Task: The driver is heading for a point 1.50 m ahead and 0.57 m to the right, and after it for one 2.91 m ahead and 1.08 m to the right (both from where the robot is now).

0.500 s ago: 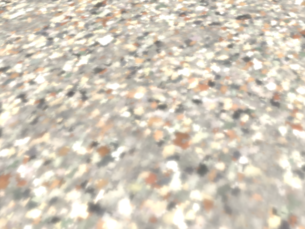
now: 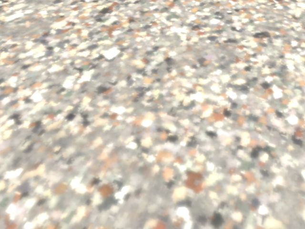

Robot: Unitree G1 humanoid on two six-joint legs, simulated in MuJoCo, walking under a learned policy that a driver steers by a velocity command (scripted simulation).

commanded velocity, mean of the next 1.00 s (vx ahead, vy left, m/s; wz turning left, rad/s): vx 0.18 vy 0.00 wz -0.44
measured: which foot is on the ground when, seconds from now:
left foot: down 0.00-0.36, up 0.38-0.76, down 0.78-1.00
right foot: up 0.00-0.34, down 0.36-0.78, up 0.80-1.00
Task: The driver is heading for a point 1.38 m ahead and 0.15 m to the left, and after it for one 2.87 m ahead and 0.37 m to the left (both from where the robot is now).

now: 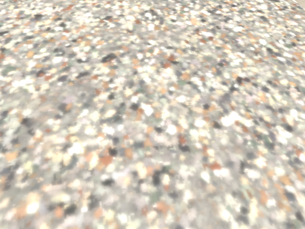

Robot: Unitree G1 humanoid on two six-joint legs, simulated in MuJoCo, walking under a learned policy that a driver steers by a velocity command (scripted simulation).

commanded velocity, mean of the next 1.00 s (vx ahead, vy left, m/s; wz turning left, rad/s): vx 0.48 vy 0.00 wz -0.05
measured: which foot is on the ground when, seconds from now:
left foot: down 0.00-0.24, up 0.26-0.72, down 0.74-1.00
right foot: up 0.00-0.20, down 0.22-0.76, up 0.78-1.00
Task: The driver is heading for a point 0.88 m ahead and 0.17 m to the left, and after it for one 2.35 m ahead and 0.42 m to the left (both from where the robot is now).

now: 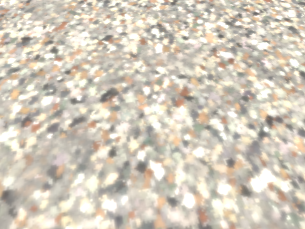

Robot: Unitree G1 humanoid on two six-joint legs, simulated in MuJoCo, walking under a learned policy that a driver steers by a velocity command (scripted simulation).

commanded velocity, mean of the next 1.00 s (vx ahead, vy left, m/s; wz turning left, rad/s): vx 0.50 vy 0.00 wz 0.23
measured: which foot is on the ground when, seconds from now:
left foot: down 0.00-0.28, up 0.30-0.82, down 0.84-1.00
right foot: up 0.00-0.26, down 0.28-0.84, up 0.86-1.00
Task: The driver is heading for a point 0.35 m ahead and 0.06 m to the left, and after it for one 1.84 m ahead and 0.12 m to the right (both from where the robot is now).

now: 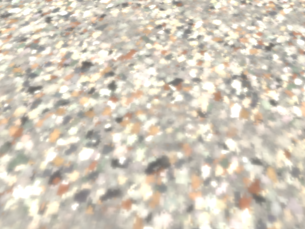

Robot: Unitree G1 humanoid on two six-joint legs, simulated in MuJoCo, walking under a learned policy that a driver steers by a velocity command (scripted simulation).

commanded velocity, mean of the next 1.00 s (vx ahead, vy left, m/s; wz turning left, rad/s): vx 0.50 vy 0.00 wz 0.24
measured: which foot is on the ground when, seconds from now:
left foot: down 0.00-0.32, up 0.34-0.78, down 0.80-1.00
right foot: up 0.00-0.30, down 0.32-0.80, up 0.82-1.00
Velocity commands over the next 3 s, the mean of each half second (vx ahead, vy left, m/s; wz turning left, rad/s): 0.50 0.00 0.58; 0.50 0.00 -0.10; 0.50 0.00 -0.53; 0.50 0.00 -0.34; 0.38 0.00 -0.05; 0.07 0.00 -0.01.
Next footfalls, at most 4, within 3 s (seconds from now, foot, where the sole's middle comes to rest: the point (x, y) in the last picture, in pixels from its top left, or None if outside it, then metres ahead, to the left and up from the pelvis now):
0.32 right None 0.37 -0.13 -0.77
0.80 left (107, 210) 0.53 0.20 -0.77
1.30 right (158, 148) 0.84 -0.03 -0.77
1.80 left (128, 101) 1.15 0.13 -0.77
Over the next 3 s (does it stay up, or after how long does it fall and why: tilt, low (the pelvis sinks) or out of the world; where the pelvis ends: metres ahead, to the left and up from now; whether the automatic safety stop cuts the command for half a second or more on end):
stays up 1.37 -0.06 0.00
